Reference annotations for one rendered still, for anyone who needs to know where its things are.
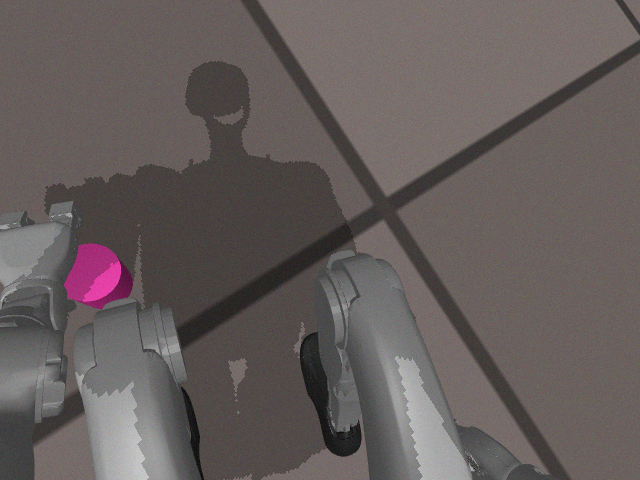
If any left robot foot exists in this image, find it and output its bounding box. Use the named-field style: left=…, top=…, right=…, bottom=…
left=181, top=386, right=204, bottom=480

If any right robot hand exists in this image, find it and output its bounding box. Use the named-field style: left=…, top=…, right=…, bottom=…
left=454, top=419, right=522, bottom=480

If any right robot arm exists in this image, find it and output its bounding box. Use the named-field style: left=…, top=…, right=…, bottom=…
left=506, top=464, right=561, bottom=480

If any left robot arm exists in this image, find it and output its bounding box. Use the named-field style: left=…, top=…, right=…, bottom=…
left=0, top=279, right=68, bottom=480

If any right robot foot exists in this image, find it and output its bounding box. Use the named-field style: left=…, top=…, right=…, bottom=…
left=300, top=332, right=362, bottom=457

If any left robot hand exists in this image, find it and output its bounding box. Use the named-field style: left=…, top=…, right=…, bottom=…
left=0, top=201, right=84, bottom=318

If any can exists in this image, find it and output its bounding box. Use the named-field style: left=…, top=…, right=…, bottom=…
left=63, top=243, right=133, bottom=309

